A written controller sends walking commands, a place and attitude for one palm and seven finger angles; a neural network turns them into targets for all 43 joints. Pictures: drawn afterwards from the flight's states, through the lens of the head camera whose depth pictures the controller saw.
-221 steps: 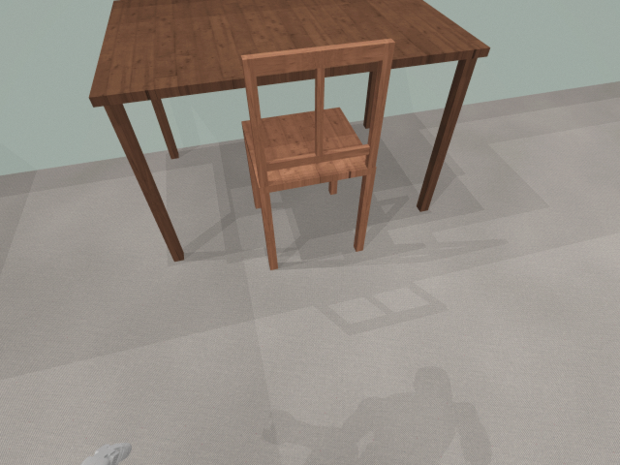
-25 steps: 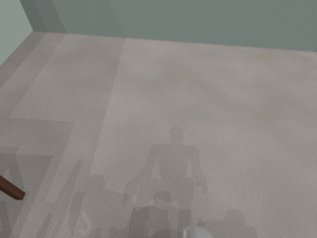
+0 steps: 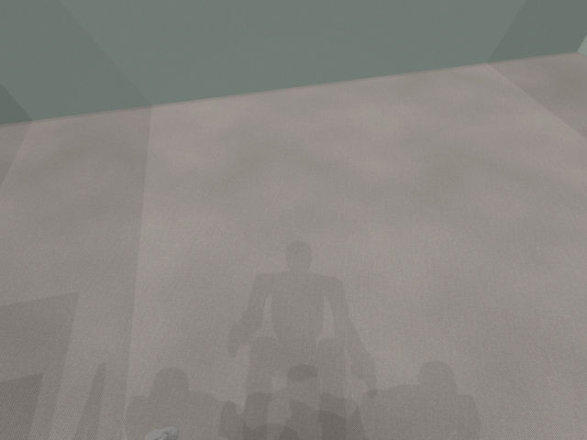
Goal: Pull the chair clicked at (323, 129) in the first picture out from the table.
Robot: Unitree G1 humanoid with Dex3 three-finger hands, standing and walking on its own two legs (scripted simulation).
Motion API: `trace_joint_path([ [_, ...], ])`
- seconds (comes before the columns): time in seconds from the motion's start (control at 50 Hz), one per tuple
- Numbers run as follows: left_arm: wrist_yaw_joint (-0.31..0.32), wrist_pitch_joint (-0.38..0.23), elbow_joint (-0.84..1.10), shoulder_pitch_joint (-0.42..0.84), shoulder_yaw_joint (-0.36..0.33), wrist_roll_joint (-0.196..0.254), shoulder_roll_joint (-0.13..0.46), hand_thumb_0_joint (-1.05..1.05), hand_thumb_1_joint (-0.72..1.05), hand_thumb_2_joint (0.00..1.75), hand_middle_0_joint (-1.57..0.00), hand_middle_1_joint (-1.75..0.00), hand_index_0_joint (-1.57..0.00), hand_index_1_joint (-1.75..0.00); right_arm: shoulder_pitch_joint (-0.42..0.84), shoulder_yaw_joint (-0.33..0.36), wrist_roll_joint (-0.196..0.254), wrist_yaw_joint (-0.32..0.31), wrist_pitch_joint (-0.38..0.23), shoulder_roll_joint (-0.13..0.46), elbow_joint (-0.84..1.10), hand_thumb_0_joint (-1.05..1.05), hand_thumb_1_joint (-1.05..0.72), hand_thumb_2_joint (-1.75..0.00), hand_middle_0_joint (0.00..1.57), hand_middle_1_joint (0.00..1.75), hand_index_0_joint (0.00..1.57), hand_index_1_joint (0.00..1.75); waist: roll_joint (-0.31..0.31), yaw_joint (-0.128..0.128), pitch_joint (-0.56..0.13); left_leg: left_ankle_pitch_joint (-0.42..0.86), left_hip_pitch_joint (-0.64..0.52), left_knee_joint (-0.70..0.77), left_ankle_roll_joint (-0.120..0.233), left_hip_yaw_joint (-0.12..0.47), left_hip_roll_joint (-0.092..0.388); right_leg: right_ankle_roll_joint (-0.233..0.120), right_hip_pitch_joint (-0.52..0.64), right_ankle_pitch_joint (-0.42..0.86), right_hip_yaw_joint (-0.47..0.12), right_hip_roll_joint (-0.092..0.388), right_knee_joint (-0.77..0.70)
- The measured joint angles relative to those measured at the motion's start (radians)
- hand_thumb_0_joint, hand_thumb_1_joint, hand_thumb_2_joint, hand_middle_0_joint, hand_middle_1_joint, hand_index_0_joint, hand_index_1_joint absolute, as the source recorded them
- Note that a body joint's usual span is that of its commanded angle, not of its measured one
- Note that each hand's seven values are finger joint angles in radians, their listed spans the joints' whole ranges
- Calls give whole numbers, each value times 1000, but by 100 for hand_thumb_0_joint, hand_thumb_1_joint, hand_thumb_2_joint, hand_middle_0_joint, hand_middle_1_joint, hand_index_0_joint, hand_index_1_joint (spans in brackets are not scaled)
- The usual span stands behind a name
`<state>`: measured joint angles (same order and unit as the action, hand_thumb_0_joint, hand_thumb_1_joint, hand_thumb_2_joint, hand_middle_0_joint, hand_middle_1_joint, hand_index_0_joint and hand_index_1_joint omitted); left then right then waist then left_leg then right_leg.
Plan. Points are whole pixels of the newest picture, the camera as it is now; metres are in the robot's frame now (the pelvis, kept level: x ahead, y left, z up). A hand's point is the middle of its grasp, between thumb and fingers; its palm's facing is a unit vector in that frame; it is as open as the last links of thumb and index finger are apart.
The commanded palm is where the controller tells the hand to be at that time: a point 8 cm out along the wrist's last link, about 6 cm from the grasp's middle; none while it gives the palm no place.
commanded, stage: turn to face it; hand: left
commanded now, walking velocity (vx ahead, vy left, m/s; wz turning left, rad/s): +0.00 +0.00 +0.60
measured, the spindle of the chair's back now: out of the picture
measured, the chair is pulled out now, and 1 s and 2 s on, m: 0.00 0.00 0.00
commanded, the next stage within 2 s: none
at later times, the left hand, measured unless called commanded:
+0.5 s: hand out of the picture +0.00 +0.24 -0.16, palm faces +0.31 -0.91 -0.27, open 7.3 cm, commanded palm none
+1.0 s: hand out of the picture -0.14 +0.15 -0.16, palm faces +0.60 -0.76 -0.25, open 7.3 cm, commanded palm none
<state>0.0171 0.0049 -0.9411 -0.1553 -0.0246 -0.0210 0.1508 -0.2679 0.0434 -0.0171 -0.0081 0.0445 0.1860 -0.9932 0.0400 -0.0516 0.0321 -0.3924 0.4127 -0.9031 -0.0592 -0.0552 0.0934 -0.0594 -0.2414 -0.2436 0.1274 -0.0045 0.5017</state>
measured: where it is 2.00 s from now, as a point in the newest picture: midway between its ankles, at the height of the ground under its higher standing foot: outside the picture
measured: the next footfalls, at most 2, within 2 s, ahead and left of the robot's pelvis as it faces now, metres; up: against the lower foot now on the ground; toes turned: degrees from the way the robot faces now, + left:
left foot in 0.12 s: +0.05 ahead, +0.12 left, +0.00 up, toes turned +13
right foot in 0.62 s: +0.03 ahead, -0.14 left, +0.00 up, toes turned +20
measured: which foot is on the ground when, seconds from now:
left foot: up 0.00-0.10, down 0.12-0.62, up 0.64-1.00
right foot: down 0.00-0.14, up 0.16-0.60, down 0.62-1.00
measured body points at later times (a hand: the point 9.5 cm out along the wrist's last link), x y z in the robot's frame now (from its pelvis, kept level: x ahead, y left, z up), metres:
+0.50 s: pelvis -0.03 +0.01 +0.01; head +0.01 +0.02 +0.45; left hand -0.02 +0.29 -0.14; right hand +0.07 -0.23 -0.14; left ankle +0.01 +0.11 -0.74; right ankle -0.01 -0.16 -0.69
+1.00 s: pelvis -0.06 -0.04 +0.00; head -0.01 -0.01 +0.45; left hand -0.17 +0.19 -0.14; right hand +0.18 -0.19 -0.14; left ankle -0.15 +0.07 -0.71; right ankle -0.01 -0.15 -0.74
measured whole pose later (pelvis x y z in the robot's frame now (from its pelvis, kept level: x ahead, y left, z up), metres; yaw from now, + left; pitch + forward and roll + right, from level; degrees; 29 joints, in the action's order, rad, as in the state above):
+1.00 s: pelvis -0.06 -0.04 +0.00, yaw +37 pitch +1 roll +2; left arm 0.01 0.02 -0.91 -0.25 -0.04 -0.03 0.20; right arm -0.13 0.08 -0.02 0.04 0.08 0.26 -0.91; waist -0.02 0.02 0.10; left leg -0.41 0.35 -0.75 -0.07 -0.07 0.04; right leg 0.03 -0.22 -0.35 0.24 0.17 0.57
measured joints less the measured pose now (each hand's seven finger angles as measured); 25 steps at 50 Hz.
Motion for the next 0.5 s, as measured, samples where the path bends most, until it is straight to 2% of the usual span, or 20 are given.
trace_joint_path([
  [0.06,1,1,-5,7,2,0,-13,0,91,90,-20,-30,-21,-30,-12,-7,1,5,6,-27,-18,0,-91,-90,19,30,20,30,-21,10,-3,-9,-50,103,5,-25,-10,9,11,-18,39,13,16],
  [0.1,2,4,-7,8,-1,3,-16,0,91,90,-20,-30,-21,-30,-17,-7,-1,6,6,-37,-20,0,-91,-90,20,30,20,30,-36,14,1,36,-90,190,8,-45,-16,20,6,-39,68,28,48],
  [0.12,2,8,-6,6,-3,6,-16,0,91,90,-20,-30,-21,-30,-23,-7,-1,9,3,-38,-16,0,-92,-90,20,30,20,30,-37,14,2,80,-113,248,20,-47,-18,28,-4,-54,85,35,75],
  [0.14,2,13,-7,4,-10,10,-11,0,91,90,-20,-30,-21,-30,-24,-5,-3,10,-1,-43,-16,0,-92,-90,20,30,20,30,-54,14,4,82,-107,255,50,-46,-34,37,-21,-72,94,55,109],
  [0.18,7,27,-3,-1,-30,16,5,0,92,90,-20,-30,-21,-30,-19,-5,-11,12,-6,-51,-6,0,-92,-90,20,30,20,30,-75,25,14,77,-88,245,97,-45,-55,69,-84,-193,50,63,249],
  [0.2,7,35,-5,-4,-36,13,14,-1,92,90,-20,-30,-21,-30,-15,-4,-13,10,-9,-53,-1,0,-92,-90,20,30,20,30,-77,26,18,84,-85,257,109,-43,-61,77,-121,-222,22,59,340],
  [0.24,3,46,-14,-9,-48,6,30,-1,92,90,-20,-30,-21,-30,-11,-1,-15,4,-17,-51,10,0,-91,-90,20,30,20,30,-69,25,25,119,-85,305,116,-29,-72,90,-184,-210,-27,52,490],
  [0.28,0,49,-20,-14,-56,5,45,0,92,90,-20,-30,-21,-30,-6,1,-13,0,-22,-45,16,0,-91,-90,20,30,20,30,-57,25,30,160,-90,360,119,-13,-82,103,-220,-174,-65,53,566],
  [0.36,0,51,-22,-25,-67,8,75,0,92,90,-20,-29,-20,-30,5,8,-10,0,-27,-28,26,0,-91,-90,20,30,20,30,-41,28,31,219,-95,437,121,22,-98,128,-224,-147,-113,61,557],
  [0.5,5,58,-2,1,-67,14,90,1,91,90,-19,-29,-20,-30,27,29,-12,9,-12,14,41,0,-91,-90,20,30,20,30,-14,15,29,268,-61,453,101,108,-120,137,-146,-187,-137,47,366],
])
